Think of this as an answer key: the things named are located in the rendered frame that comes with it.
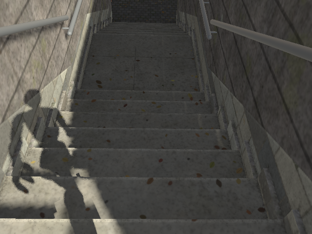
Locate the stairs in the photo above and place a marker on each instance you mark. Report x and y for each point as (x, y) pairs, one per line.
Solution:
(134, 162)
(142, 28)

